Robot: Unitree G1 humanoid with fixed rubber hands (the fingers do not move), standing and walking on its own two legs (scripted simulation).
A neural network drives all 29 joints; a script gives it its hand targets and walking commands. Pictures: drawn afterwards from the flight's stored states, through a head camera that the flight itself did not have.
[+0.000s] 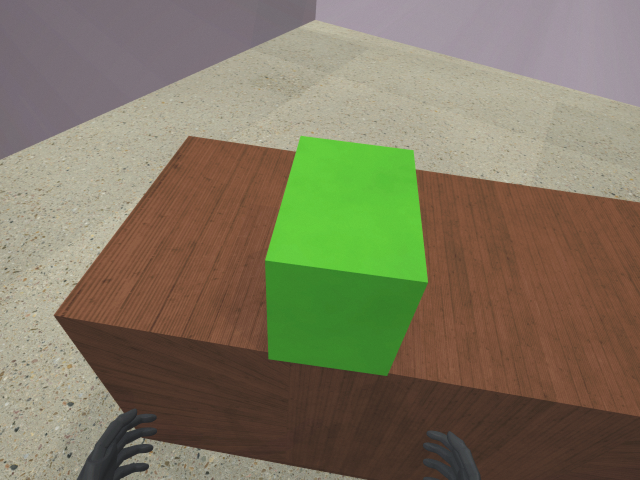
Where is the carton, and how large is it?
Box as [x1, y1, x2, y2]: [265, 136, 427, 375]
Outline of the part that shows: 300,136 265,259 268,358 386,375 427,283 413,150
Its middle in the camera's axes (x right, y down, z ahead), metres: +0.04 +0.02 +0.68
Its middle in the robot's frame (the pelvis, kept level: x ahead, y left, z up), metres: +0.49 +0.00 -0.02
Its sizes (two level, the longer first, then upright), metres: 0.303 0.203 0.253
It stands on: a pedestal, 0.63 m high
